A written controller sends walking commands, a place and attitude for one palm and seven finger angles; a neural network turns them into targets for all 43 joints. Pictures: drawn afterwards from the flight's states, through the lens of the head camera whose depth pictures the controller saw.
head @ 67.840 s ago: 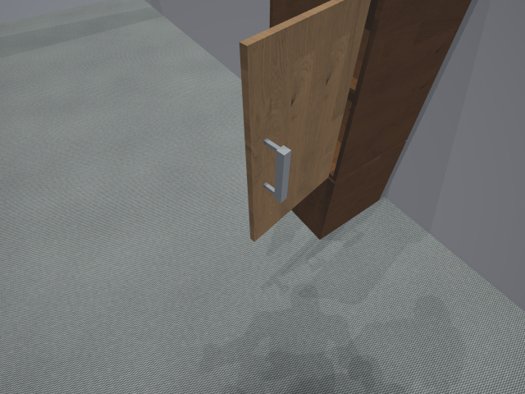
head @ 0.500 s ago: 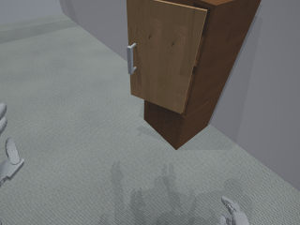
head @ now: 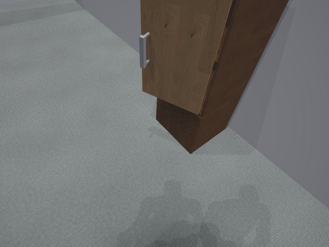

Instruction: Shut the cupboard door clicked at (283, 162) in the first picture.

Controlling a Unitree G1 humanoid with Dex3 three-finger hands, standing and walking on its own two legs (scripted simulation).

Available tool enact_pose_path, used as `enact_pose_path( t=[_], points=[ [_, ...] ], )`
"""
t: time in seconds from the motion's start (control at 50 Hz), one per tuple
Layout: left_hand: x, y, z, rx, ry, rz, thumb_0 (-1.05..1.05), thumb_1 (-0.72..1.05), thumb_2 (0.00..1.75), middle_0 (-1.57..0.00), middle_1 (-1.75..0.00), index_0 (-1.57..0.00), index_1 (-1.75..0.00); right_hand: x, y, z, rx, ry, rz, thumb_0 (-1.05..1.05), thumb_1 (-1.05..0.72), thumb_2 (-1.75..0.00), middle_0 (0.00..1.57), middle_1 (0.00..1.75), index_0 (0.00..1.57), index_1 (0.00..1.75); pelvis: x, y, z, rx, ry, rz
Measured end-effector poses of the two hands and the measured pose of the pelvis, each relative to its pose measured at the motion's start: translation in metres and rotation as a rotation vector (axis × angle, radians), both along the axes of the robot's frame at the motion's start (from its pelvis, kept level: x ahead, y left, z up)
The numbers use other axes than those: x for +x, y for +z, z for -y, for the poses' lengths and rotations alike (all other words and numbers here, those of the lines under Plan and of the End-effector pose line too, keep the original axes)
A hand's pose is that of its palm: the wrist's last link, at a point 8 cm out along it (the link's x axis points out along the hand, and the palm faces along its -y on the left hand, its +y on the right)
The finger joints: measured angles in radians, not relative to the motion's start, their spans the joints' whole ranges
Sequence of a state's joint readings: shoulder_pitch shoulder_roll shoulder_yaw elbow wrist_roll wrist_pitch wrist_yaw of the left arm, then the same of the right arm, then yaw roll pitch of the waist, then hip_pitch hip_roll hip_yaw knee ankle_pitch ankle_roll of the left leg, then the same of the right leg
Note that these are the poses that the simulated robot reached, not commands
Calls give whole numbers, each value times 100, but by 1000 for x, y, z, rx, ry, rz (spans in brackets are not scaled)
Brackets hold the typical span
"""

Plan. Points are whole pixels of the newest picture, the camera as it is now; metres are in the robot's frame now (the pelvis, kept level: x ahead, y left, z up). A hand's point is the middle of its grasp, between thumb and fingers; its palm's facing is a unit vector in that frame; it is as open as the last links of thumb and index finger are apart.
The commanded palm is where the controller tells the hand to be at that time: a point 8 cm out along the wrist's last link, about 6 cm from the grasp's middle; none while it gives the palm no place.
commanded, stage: let the arm hang, fingers relaxed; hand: left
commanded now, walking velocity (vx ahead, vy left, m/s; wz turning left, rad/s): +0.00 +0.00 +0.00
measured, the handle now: (145, 50) +0.95 +0.14 -0.05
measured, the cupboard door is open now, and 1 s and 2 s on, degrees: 23 23 23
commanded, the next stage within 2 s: look to check the result in 0.64 s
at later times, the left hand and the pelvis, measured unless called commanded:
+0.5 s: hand out of the picture +0.03 +0.19 -0.17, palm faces +0.00 -0.98 -0.21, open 7.3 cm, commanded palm none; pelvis +0.01 +0.00 +0.01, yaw -2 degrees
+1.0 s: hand out of the picture +0.03 +0.20 -0.17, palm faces +0.00 -0.97 -0.24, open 7.3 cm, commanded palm none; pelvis +0.03 +0.00 +0.01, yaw -2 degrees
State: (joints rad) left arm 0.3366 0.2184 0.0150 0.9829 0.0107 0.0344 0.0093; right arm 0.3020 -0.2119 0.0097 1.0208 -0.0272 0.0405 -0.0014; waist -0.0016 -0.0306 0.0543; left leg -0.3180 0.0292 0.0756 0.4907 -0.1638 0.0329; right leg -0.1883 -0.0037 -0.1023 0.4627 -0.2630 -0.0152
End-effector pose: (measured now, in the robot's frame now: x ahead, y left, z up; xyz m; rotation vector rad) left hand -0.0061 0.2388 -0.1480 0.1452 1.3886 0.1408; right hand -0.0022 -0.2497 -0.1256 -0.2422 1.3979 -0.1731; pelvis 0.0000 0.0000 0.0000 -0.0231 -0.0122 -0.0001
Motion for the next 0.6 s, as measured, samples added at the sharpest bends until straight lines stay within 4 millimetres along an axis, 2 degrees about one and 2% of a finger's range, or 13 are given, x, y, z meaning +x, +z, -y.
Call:
enact_pose_path(
  t=[0.08,0.16,0.3,0.46,0.6],
  points=[
    [-20,9,-9,34,12,-63,0,95,89,-21,-30,-21,-30,-12,-7,-6,24,-33,-22,0,-91,-90,20,30,20,30,0,2,-2,0,-7,7],
    [-24,16,-17,68,13,-78,1,93,90,-21,-30,-20,-30,-12,-15,-12,52,-51,-9,0,-91,-90,20,30,20,30,1,3,-4,4,-15,14],
    [-3,18,-18,83,-2,-25,1,91,90,-20,-30,-20,-30,-1,-19,-21,82,-62,33,0,-91,-90,20,30,20,30,2,4,-4,11,-26,21],
    [29,13,-2,36,-23,48,1,91,90,-20,-30,-20,-30,8,-14,-21,72,-64,51,0,-91,-90,20,30,20,30,6,5,-3,15,-28,21],
    [39,8,10,-1,-29,50,1,91,90,-20,-30,-20,-30,10,-10,-17,54,-67,38,0,-91,-90,20,30,20,30,11,6,-3,16,-27,17]
  ],
)
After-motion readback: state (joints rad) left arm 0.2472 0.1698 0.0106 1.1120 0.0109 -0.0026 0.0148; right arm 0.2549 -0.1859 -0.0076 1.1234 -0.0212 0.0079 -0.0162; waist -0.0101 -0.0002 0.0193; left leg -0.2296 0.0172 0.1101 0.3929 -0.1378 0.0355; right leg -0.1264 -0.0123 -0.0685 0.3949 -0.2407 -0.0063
